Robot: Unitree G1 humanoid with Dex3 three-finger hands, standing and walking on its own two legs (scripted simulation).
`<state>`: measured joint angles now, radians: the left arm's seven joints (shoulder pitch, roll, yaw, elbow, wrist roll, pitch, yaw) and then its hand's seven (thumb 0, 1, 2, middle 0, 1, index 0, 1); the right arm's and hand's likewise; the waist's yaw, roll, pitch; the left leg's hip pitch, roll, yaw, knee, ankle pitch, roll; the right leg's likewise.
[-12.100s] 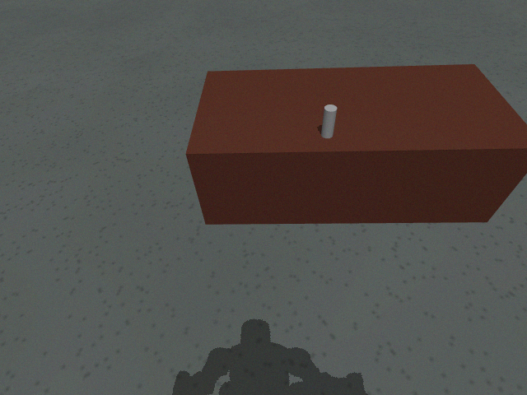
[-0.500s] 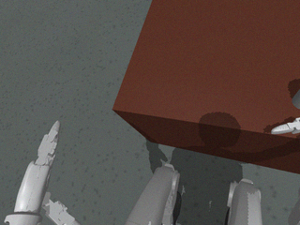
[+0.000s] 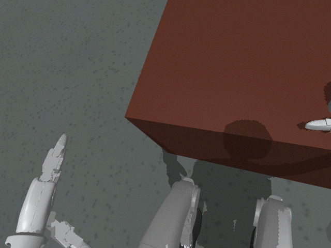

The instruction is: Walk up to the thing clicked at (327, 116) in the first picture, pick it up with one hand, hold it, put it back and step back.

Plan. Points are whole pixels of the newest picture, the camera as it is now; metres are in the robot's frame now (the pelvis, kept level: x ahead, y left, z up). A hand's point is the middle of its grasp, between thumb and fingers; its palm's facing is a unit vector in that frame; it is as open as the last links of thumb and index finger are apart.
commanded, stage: close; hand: right
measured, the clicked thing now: out of the picture +0.50 -0.24 -0.03
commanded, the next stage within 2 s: settle in 0.32 s
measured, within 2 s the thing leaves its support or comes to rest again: leaves its support in 0.62 s
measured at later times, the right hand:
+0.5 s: hand out of the picture +0.50 -0.23 -0.04, palm faces +0.19 +0.98 +0.01, open 6.4 cm
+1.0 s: hand out of the picture +0.50 -0.23 +0.02, palm faces +0.21 +0.98 +0.00, open 6.1 cm
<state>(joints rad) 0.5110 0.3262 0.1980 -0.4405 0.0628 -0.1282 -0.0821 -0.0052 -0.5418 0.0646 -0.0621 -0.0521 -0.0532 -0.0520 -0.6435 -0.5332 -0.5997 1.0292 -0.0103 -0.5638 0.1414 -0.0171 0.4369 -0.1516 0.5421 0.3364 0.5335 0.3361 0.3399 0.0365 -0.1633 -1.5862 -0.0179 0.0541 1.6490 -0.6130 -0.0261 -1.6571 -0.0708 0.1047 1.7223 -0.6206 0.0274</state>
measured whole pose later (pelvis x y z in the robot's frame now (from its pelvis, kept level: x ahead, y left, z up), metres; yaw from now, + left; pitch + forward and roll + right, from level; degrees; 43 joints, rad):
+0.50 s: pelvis +0.00 +0.00 +0.00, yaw +0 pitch +31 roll +6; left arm 0.51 0.33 0.19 -0.46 0.06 -0.13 -0.08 0.00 -0.54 0.06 -0.07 -0.05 -0.06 -0.05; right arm -0.66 -0.55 -0.62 1.05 -0.01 -0.57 0.14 -0.01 -0.07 -0.87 0.99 1.00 1.00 0.99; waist 0.35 0.04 -0.15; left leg -1.58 -0.03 0.06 1.64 -0.61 -0.02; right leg -1.65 -0.08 0.11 1.71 -0.62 0.03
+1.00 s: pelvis +0.01 +0.00 +0.04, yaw -1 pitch +29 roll +6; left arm 0.49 0.30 0.14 -0.34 0.07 -0.08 -0.06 -0.01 -0.56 0.07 -0.08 -0.05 -0.06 -0.06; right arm -0.65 -0.51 -0.57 1.03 0.00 -0.51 0.12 -0.01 -0.09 -1.09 0.94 1.11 0.95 1.10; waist 0.30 0.02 -0.16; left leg -1.42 -0.02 0.05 1.48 -0.58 -0.03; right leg -1.49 -0.08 0.09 1.56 -0.59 0.03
